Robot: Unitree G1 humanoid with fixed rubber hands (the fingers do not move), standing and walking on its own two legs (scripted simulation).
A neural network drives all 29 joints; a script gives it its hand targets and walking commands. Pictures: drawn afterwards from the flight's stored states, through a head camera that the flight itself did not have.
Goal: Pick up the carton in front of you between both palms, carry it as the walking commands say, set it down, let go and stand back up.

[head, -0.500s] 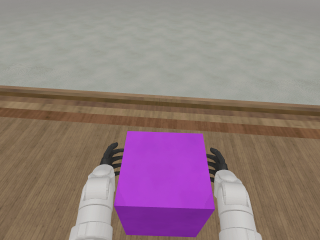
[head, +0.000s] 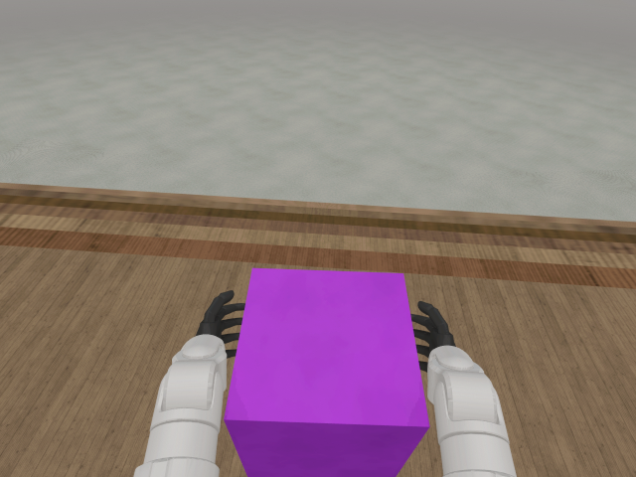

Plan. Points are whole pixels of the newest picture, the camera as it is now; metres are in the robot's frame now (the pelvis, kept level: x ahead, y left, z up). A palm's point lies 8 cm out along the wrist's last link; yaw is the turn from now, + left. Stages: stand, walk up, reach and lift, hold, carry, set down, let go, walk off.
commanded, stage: hold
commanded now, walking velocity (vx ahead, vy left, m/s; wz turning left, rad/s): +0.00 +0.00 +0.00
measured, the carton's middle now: (323, 380) +0.29 +0.00 -0.04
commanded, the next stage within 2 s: carry in 0.98 s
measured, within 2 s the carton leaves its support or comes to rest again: neither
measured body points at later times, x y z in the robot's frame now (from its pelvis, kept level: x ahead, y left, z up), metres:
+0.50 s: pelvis -0.01 +0.00 +0.00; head -0.06 +0.00 +0.45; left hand +0.29 +0.15 +0.05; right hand +0.29 -0.15 +0.04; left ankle +0.00 +0.13 -0.75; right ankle +0.01 -0.13 -0.75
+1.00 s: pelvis +0.00 +0.00 +0.00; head -0.05 +0.00 +0.45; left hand +0.30 +0.15 +0.04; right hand +0.29 -0.15 +0.04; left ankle +0.00 +0.13 -0.75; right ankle +0.01 -0.13 -0.75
